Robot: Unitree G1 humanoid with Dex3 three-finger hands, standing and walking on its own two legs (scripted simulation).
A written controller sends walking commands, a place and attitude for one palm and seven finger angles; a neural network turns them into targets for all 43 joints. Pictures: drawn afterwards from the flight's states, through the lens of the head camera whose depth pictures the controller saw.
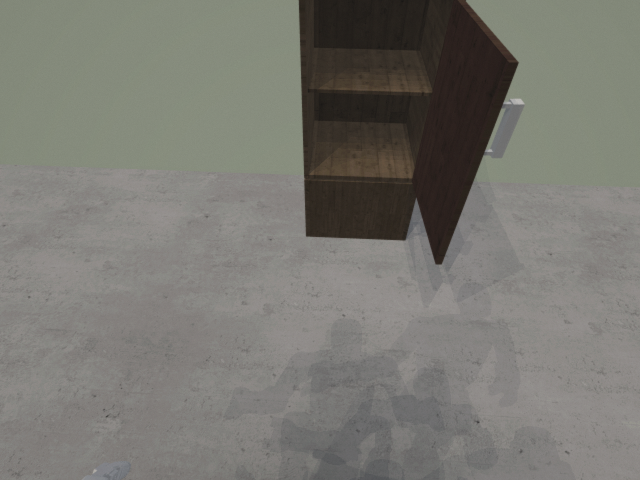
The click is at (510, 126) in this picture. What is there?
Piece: cupboard door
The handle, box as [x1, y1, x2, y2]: [483, 99, 524, 157]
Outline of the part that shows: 520,99 509,99 508,102 503,103 501,108 505,109 504,114 491,147 489,149 486,149 483,155 489,154 492,157 502,156 524,105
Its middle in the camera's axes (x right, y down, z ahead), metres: +0.39 -0.24 +0.86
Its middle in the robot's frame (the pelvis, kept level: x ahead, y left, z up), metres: +0.83 -0.35 +0.01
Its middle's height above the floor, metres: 0.78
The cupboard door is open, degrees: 94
